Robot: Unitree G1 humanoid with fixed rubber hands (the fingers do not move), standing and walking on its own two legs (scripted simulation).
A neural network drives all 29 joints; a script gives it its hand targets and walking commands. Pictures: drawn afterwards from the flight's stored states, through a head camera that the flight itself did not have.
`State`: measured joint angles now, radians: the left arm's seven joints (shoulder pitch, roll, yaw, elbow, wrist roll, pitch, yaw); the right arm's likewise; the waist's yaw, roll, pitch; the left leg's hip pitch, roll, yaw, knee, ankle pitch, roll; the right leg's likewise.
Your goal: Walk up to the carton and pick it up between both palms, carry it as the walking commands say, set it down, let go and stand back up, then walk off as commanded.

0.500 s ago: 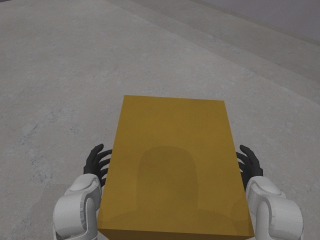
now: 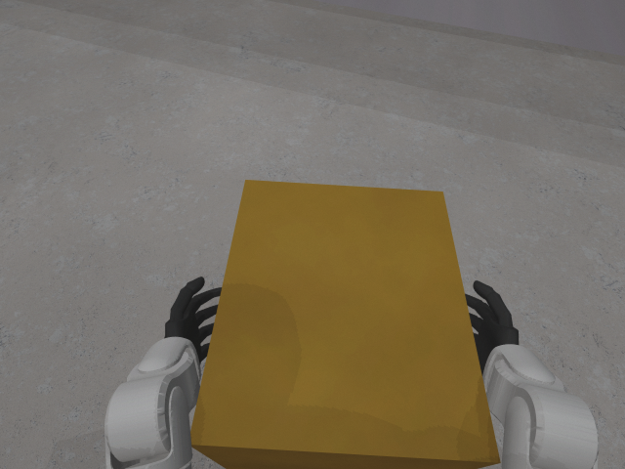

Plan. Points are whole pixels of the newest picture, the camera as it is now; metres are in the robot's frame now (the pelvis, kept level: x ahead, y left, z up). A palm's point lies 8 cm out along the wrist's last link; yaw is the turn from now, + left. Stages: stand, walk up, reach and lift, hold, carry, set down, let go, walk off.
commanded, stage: carry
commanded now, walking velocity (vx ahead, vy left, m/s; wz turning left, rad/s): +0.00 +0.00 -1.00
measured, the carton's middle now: (334, 337) +0.29 +0.01 +0.00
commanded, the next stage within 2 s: none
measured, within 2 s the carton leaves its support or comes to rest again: neither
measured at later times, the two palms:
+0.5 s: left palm (361, 301) +0.32 -0.03 +0.03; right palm out of the picture +0.15 -0.33 +0.04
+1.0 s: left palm (504, 320) +0.30 -0.20 +0.04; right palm out of the picture +0.02 -0.40 +0.05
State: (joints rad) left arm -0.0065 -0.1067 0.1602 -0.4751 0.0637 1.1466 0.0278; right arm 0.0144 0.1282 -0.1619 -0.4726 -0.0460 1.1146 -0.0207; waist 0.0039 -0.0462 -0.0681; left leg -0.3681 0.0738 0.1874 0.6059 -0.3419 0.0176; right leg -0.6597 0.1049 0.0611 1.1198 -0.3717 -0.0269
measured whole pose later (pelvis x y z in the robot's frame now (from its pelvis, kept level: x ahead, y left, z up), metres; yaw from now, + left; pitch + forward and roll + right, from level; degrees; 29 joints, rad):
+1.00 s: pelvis +0.01 -0.10 -0.03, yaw -55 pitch +3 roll -2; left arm -0.05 -0.11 0.16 -0.42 0.06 1.16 0.04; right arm -0.03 0.11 -0.18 -0.43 -0.06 1.14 -0.01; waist 0.01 0.00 -0.07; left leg -0.40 0.30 0.27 1.03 -0.63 -0.07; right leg -0.55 0.06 -0.06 0.79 -0.28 -0.05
